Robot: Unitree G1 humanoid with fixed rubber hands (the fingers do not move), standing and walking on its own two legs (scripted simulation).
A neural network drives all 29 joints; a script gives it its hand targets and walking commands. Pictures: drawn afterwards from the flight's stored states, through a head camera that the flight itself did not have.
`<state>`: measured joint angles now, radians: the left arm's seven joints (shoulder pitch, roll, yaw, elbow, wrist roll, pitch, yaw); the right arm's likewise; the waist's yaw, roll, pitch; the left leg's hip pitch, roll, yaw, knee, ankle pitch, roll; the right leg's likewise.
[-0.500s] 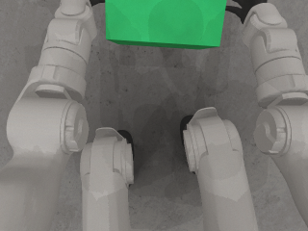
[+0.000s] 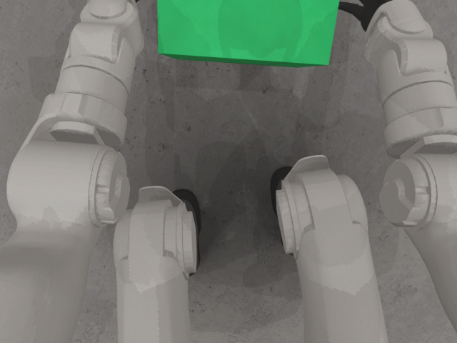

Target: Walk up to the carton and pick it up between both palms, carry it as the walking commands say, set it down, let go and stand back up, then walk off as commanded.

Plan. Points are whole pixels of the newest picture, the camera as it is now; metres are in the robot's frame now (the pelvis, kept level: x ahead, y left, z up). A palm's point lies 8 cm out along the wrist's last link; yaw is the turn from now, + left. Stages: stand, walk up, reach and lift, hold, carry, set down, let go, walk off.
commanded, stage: set down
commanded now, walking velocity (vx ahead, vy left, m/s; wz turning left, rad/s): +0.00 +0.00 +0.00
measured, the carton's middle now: out of the picture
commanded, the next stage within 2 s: none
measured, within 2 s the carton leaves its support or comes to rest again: rests again in 0.30 s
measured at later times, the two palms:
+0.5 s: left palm (121, 0) +0.56 +0.08 -0.19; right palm (376, 7) +0.49 -0.25 -0.20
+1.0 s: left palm out of the picture +0.56 +0.08 -0.20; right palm (375, 7) +0.50 -0.25 -0.21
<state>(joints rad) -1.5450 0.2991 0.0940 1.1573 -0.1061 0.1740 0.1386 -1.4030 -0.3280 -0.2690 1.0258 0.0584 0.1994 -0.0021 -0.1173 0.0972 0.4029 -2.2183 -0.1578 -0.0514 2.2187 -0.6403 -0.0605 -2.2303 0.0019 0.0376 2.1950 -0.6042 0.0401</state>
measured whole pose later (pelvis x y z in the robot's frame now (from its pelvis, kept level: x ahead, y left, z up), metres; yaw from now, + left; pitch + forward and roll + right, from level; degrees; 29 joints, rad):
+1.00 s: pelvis -0.01 +0.00 -0.01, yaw +0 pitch +32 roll -1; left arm -1.61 0.35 0.09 1.23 -0.09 0.15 0.07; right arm -1.48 -0.34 -0.30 1.11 0.05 0.15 0.03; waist -0.13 0.07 0.52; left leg -2.19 -0.13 -0.04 2.27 -0.63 -0.05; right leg -2.20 -0.02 0.02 2.25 -0.60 0.02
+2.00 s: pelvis -0.02 +0.00 +0.01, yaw -1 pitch +32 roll +1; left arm -1.58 0.42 0.01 1.00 -0.19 0.19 0.13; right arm -1.53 -0.51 -0.20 1.07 0.21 0.13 -0.03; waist -0.09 0.05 0.52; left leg -2.14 -0.05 -0.01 2.20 -0.61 -0.03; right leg -2.19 -0.02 0.01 2.17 -0.53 0.00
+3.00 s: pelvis -0.02 -0.01 +0.25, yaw -2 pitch +28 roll +2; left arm -1.51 0.44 0.15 0.78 -0.15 0.39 0.07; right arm -1.41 -0.52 -0.26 0.72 0.20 0.36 0.00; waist -0.11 0.04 0.52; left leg -1.41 -0.03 -0.01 1.31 -0.39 -0.02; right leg -1.45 -0.01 0.02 1.31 -0.34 -0.01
